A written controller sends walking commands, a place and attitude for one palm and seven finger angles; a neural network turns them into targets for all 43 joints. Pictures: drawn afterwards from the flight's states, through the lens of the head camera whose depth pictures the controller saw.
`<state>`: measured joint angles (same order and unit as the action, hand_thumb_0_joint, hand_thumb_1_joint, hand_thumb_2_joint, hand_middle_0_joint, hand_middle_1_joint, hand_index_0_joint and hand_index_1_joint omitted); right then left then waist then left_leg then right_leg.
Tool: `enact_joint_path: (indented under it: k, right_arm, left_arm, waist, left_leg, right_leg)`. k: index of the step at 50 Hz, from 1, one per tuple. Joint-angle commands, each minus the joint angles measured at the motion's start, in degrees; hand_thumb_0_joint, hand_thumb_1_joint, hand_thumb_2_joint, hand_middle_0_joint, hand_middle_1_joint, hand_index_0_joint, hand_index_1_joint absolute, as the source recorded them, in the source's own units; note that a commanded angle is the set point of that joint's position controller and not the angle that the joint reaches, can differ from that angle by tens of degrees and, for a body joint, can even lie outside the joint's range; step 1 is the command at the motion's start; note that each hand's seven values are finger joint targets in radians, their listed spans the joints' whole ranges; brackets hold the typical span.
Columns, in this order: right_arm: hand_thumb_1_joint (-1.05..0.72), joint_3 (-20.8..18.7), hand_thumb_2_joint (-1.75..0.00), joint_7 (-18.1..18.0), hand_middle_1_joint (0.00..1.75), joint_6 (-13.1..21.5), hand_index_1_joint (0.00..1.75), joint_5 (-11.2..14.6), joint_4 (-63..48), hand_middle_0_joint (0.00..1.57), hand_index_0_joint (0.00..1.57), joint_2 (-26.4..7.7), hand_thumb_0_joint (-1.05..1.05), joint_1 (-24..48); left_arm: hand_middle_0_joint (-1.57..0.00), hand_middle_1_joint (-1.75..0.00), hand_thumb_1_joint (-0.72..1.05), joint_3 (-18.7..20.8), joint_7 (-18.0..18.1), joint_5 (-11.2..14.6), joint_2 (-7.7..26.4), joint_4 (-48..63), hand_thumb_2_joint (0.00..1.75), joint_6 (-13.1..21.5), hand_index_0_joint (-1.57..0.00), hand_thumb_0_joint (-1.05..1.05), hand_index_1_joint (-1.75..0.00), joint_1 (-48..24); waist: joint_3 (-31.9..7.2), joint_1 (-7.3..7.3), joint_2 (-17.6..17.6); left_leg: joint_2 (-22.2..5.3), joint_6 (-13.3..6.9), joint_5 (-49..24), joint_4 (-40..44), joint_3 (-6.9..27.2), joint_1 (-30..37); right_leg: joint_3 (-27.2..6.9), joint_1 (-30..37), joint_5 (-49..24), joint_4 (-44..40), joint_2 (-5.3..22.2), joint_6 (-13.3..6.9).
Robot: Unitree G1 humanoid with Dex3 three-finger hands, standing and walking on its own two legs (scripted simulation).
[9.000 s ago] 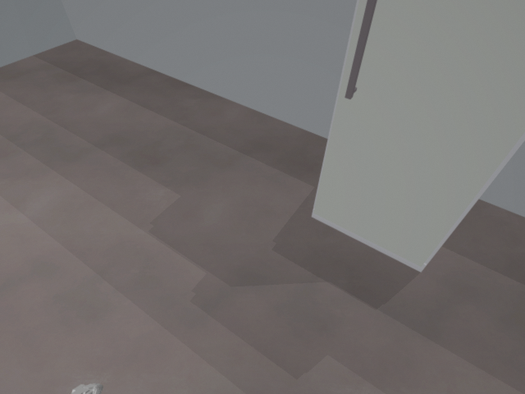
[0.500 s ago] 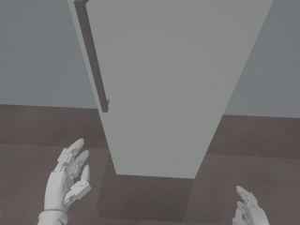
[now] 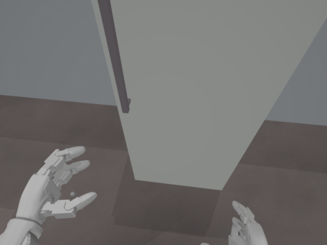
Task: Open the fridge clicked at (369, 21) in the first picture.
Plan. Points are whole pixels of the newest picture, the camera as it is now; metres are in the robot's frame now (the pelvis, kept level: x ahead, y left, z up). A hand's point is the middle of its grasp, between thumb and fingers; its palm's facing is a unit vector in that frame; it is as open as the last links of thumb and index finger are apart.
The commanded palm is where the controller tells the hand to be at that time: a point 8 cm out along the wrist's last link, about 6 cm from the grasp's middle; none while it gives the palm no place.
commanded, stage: raise the hand to about handle height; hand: left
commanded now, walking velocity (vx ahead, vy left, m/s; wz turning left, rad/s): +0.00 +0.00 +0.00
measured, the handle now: (118, 58) +0.52 +0.16 +0.19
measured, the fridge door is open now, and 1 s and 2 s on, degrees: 0 0 0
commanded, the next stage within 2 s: move the hooked fingers beside the handle in 1.32 s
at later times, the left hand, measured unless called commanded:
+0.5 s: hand (40, 155) +0.25 +0.26 +0.15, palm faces +0.03 -1.00 -0.08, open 13.5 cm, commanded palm +0.22 +0.30 +0.16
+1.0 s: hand (32, 120) +0.29 +0.27 +0.20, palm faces +0.01 -1.00 -0.07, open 14.0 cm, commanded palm +0.25 +0.31 +0.20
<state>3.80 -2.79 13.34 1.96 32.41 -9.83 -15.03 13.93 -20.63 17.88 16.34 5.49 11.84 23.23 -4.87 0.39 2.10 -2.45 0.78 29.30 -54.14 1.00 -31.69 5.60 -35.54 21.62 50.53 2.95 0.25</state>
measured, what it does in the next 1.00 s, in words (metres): stands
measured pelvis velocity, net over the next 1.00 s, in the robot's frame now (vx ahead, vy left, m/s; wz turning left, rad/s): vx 0.01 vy -0.01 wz -0.02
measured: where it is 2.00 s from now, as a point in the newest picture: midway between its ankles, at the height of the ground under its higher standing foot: outside the picture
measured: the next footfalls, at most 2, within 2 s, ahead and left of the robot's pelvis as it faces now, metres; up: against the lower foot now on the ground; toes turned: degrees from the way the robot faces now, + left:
none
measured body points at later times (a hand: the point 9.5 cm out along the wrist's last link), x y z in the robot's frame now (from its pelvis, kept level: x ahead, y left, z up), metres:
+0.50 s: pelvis +0.01 +0.01 +0.03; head +0.00 +0.00 +0.48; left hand +0.24 +0.31 +0.16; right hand +0.20 -0.22 -0.02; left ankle -0.02 +0.12 -0.69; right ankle +0.04 -0.13 -0.69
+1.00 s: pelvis +0.01 -0.01 +0.04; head +0.00 -0.02 +0.49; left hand +0.29 +0.32 +0.20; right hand +0.17 -0.25 -0.03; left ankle -0.02 +0.12 -0.69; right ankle +0.04 -0.13 -0.69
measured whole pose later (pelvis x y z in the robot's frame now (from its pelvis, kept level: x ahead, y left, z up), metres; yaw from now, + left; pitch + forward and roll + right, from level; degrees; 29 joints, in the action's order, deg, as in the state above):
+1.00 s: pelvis +0.01 -0.01 +0.04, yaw -1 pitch -1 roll +0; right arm 4.3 -5.7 13.5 3.8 34.0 -16.5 -15.6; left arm 27.0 -29.4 19.5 27.3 -13.8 -4.3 -6.4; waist -0.5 2.1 2.5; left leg -2.2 1.2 19.7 -31.9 -0.9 -10.8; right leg 4.5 -16.3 13.6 31.4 2.2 -0.1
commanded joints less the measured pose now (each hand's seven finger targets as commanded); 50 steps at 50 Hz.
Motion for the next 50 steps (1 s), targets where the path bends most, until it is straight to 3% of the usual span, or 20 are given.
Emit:
enact_joint_path:
  k: [1, 4, 7, 9, 15, 19, 21, 25, 27, 30, 32, 38, 41, 45, 48, 50]
  right_arm:
    - [-0.90, -4.9, -0.90, -1.2, 0.30, 5.4, 0.30, 0.4, -10.9, 0.20, 0.20, -10.3, 0.00, 5.6]
    - [-0.90, -5.0, -0.90, -1.2, 0.30, 6.5, 0.30, 0.6, -10.2, 0.20, 0.20, -10.9, 0.00, 4.3]
    - [-0.90, -4.7, -0.90, -1.4, 0.30, 7.5, 0.30, 0.7, -10.0, 0.20, 0.20, -11.7, 0.00, 3.7]
    - [-0.90, -4.6, -0.90, -1.7, 0.30, 8.0, 0.30, 0.8, -9.7, 0.20, 0.20, -12.1, 0.00, 3.5]
    - [-0.90, -4.0, -0.90, -2.8, 0.30, 8.1, 0.30, 0.8, -8.9, 0.20, 0.20, -12.9, 0.00, 3.8]
    - [-0.90, -3.6, -0.90, -3.4, 0.30, 7.8, 0.30, 1.1, -8.5, 0.20, 0.20, -12.9, 0.00, 4.2]
    - [-0.90, -3.2, -0.90, -3.5, 0.30, 7.5, 0.30, 1.3, -8.4, 0.20, 0.20, -12.8, 0.00, 4.5]
    - [-0.90, -2.7, -0.90, -3.7, 0.30, 7.0, 0.30, 1.2, -8.1, 0.20, 0.20, -12.9, 0.00, 4.6]
    - [-0.90, -2.6, -0.90, -3.9, 0.30, 6.7, 0.30, 1.2, -8.1, 0.20, 0.20, -12.6, 0.00, 4.8]
    - [-0.90, -2.2, -0.90, -4.0, 0.30, 6.2, 0.30, 1.2, -7.6, 0.20, 0.20, -12.6, 0.00, 5.0]
    - [-0.90, -2.1, -0.90, -4.1, 0.30, 5.8, 0.30, 1.4, -7.5, 0.20, 0.20, -12.5, 0.00, 5.2]
    - [-0.90, -2.1, -0.90, -4.3, 0.30, 5.0, 0.30, 1.7, -7.5, 0.20, 0.20, -12.6, 0.00, 5.5]
    - [-0.90, -2.0, -0.90, -4.2, 0.30, 4.5, 0.30, 1.8, -7.3, 0.20, 0.20, -12.9, 0.00, 5.5]
    - [-0.90, -2.4, -0.90, -3.6, 0.30, 3.9, 0.30, 2.1, -7.8, 0.20, 0.20, -13.5, 0.00, 5.4]
    - [-0.90, -2.7, -0.90, -3.2, 0.30, 3.9, 0.30, 2.1, -8.9, 0.20, 0.20, -13.4, 0.00, 6.3]
    - [-0.90, -2.7, -0.90, -3.1, 0.30, 4.0, 0.30, 1.7, -9.0, 0.20, 0.20, -13.3, 0.00, 6.1]
  left_arm:
    - [-0.27, -0.90, -0.03, 8.3, 1.3, 2.5, 9.0, 12.2, 0.50, 3.3, -0.27, 0.00, -0.90, -3.0]
    - [-0.27, -0.94, -0.10, 7.9, 1.1, 2.4, 8.8, 10.8, 0.47, 3.9, -0.27, 0.00, -0.94, -4.1]
    - [-0.28, -0.99, -0.17, 8.4, 0.3, 2.1, 10.7, 11.7, 0.44, 3.6, -0.28, 0.00, -0.99, -7.2]
    - [-0.28, -1.02, -0.22, 8.8, 0.3, 2.1, 11.5, 11.5, 0.42, 2.9, -0.28, 0.00, -1.02, -9.2]
    - [-0.29, -1.11, -0.36, 12.2, -0.5, 2.8, 15.7, 9.9, 0.36, -0.1, -0.29, 0.00, -1.11, -17.6]
    - [-0.30, -1.17, -0.45, 12.7, -1.8, 3.0, 16.2, 6.0, 0.32, -2.9, -0.30, 0.00, -1.17, -21.9]
    - [-0.30, -1.20, -0.50, 12.5, -2.9, 3.1, 16.7, 4.7, 0.30, -4.5, -0.30, 0.00, -1.20, -25.0]
    - [-0.30, -1.20, -0.50, 14.1, -4.2, 2.9, 19.2, 3.0, 0.30, -6.8, -0.30, 0.00, -1.20, -29.3]
    - [-0.30, -1.20, -0.50, 15.1, -4.7, 2.9, 20.2, 2.6, 0.30, -7.5, -0.30, 0.00, -1.20, -31.5]
    - [-0.30, -1.20, -0.50, 16.2, -5.4, 2.9, 22.0, 0.5, 0.30, -8.6, -0.30, 0.00, -1.20, -34.6]
    - [-0.30, -1.20, -0.50, 16.7, -5.8, 3.0, 22.6, -1.2, 0.30, -9.3, -0.30, 0.00, -1.20, -37.4]
    - [-0.30, -1.20, -0.50, 18.0, -7.3, 2.7, 25.6, -3.7, 0.30, -10.7, -0.30, 0.00, -1.20, -43.4]
    - [-0.30, -1.20, -0.50, 18.7, -8.0, 2.7, 27.4, -5.9, 0.30, -11.7, -0.30, 0.00, -1.20, -46.4]
    - [-0.30, -1.20, -0.50, 17.0, -9.4, 3.4, 24.2, -11.6, 0.30, -13.3, -0.30, 0.00, -1.20, -41.3]
    - [-0.30, -1.20, -0.50, 18.4, -9.0, 3.2, 26.1, -6.8, 0.30, -12.6, -0.30, 0.00, -1.20, -43.1]
    - [-0.30, -1.20, -0.50, 20.0, -8.0, 3.2, 27.7, -4.3, 0.30, -11.8, -0.30, 0.00, -1.20, -42.9]
  waist:
    - [-7.5, 1.29, -0.9]
    - [-6.7, 0.71, -1.1]
    - [-7.1, 0.95, 2.8]
    - [-6.2, 0.80, 2.0]
    - [-4.9, 1.58, 3.9]
    - [-3.8, 1.47, 2.7]
    - [-3.4, 1.43, 3.8]
    - [-3.2, 1.79, 2.5]
    - [-4.9, 1.78, 3.0]
    - [-3.5, 2.00, 3.8]
    - [-3.5, 1.62, 2.1]
    - [-5.8, 1.90, 3.8]
    - [-4.9, 1.90, 2.9]
    - [-2.6, 2.32, -1.2]
    - [-5.8, 2.69, 2.1]
    - [-6.9, 3.02, 1.7]
  left_leg:
    - [2.7, -1.2, -18.0, 12.8, 0.1, -0.3]
    - [2.5, -1.1, -16.9, 14.2, 0.0, 1.4]
    - [2.6, -1.1, -18.1, 15.5, -0.2, 4.0]
    - [2.5, -1.2, -17.8, 16.6, 0.1, 4.9]
    - [2.5, -1.2, -18.9, 19.4, 0.1, 8.6]
    - [2.4, -1.3, -19.2, 21.1, -0.2, 10.2]
    - [2.5, -1.4, -19.8, 22.0, -0.4, 11.6]
    - [2.3, -1.5, -22.0, 23.3, -0.2, 13.6]
    - [2.4, -1.5, -23.1, 23.9, -0.4, 15.1]
    - [2.4, -1.5, -23.2, 24.8, -0.6, 16.0]
    - [2.4, -1.6, -22.7, 25.7, -0.6, 16.1]
    - [2.7, -1.6, -24.6, 26.7, -0.9, 18.6]
    - [2.7, -1.8, -24.0, 27.5, -0.9, 18.6]
    - [2.6, -1.8, -23.0, 27.3, -1.4, 16.6]
    - [3.0, -1.8, -23.3, 27.2, -1.5, 17.7]
    - [2.8, -1.9, -24.3, 26.8, -1.8, 18.2]
  right_leg:
    - [-1.3, 13.9, -8.8, -9.0, -2.6, -0.9]
    - [-1.0, 13.6, -7.6, -10.1, -2.6, -0.8]
    - [-0.8, 14.8, -9.1, -10.8, -2.5, -1.1]
    - [-0.6, 15.1, -8.9, -11.7, -2.5, -1.0]
    - [-0.7, 18.5, -10.4, -14.3, -2.8, -1.4]
    - [-0.8, 20.0, -11.8, -16.2, -2.7, -1.1]
    - [-1.1, 21.0, -12.6, -17.3, -2.9, -1.2]
    - [-1.0, 23.2, -15.2, -18.6, -3.3, -1.3]
    - [-1.1, 24.2, -16.7, -19.1, -3.1, -1.2]
    - [-1.3, 24.7, -16.8, -20.3, -3.3, -1.4]
    - [-1.3, 25.2, -16.5, -21.2, -3.0, -1.2]
    - [-1.6, 27.3, -18.5, -22.3, -2.8, -1.3]
    - [-1.9, 27.6, -17.9, -23.2, -2.8, -1.3]
    - [-2.3, 27.0, -16.7, -23.3, -2.4, -1.1]
    - [-2.7, 27.8, -16.8, -22.8, -2.2, -1.2]
    - [-2.9, 28.8, -17.7, -22.8, -2.3, -1.2]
